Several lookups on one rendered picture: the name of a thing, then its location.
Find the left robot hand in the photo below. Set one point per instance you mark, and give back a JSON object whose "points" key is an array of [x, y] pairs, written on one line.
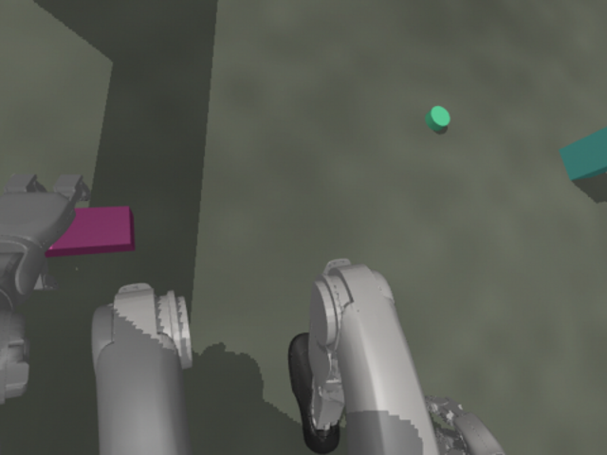
{"points": [[28, 211]]}

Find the right robot hand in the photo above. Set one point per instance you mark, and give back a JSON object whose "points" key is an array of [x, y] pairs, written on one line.
{"points": [[471, 435]]}

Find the left robot arm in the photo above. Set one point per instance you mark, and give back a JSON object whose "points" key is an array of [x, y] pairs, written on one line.
{"points": [[21, 263]]}

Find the right robot foot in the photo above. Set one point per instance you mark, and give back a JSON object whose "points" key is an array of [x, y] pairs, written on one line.
{"points": [[301, 377]]}

